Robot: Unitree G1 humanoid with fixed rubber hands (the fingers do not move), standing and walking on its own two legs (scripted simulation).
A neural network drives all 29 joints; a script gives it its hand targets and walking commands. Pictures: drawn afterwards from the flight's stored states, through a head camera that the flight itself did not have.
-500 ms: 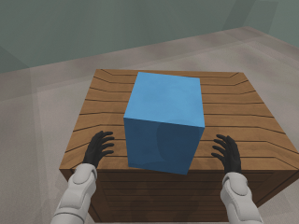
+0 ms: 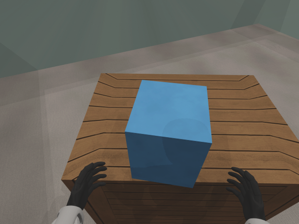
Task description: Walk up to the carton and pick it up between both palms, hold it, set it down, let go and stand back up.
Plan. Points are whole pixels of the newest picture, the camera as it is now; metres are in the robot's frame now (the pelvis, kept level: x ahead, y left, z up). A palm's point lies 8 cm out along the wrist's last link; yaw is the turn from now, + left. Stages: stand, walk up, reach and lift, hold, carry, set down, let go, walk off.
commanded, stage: set down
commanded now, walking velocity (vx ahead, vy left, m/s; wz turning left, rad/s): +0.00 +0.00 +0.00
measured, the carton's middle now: (167, 134) +0.38 +0.00 +0.02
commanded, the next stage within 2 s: let go in 1.76 s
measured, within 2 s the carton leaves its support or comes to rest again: neither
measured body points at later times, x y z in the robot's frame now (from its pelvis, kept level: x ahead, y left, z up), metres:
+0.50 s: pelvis +0.01 +0.00 +0.00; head -0.01 +0.02 +0.45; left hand +0.18 +0.22 -0.01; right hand +0.18 -0.20 +0.00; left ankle -0.02 +0.12 -0.75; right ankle +0.00 -0.14 -0.75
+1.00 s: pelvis +0.00 +0.00 +0.00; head +0.00 +0.01 +0.45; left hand +0.17 +0.22 -0.05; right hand +0.17 -0.21 -0.04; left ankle -0.02 +0.12 -0.75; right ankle +0.00 -0.14 -0.75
